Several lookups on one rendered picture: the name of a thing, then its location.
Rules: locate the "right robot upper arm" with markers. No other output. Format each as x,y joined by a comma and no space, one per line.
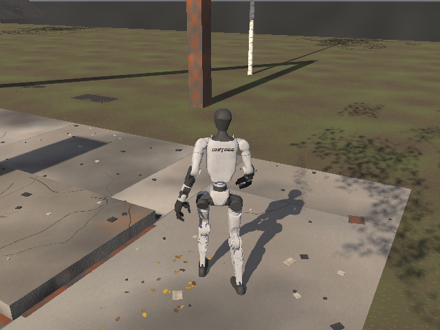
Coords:
246,156

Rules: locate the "robot right hand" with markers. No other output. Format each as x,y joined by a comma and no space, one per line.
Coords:
241,180

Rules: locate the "left robot upper arm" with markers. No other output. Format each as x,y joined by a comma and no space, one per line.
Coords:
197,155

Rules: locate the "robot left hand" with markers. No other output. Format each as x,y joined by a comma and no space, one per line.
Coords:
178,207

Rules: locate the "robot right shin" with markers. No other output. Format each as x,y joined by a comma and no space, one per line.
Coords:
237,261

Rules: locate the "robot right forearm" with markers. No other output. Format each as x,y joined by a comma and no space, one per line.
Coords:
249,177

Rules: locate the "robot torso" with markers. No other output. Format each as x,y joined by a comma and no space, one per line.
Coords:
221,161

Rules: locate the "robot left forearm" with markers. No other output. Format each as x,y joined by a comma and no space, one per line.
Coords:
188,184

